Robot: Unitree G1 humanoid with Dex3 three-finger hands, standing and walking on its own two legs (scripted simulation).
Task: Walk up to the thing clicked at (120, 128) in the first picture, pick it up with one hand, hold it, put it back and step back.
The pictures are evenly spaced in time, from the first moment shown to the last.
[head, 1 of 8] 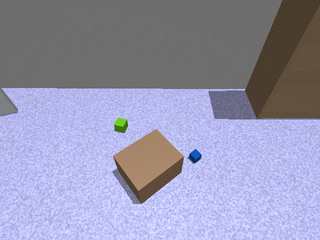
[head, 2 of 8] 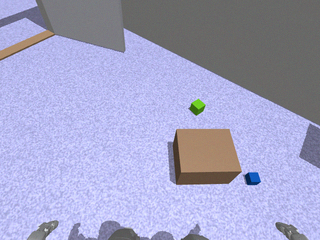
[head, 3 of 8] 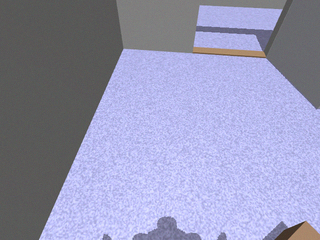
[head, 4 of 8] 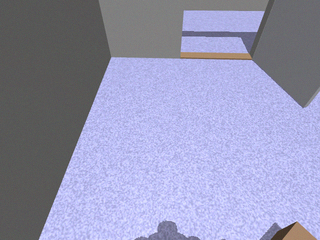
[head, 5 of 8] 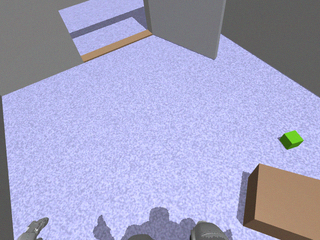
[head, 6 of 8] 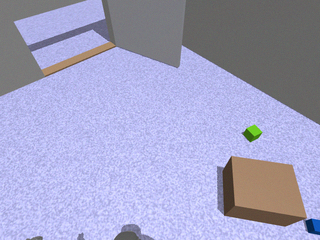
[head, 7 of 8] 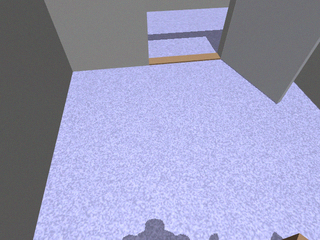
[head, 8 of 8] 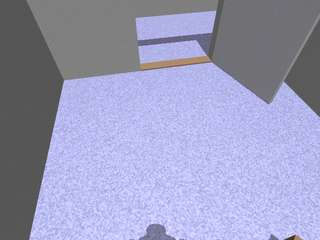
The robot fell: no
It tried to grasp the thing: no
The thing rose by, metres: 0.00
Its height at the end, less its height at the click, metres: +0.00
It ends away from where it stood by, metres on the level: 0.00
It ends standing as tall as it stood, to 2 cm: yes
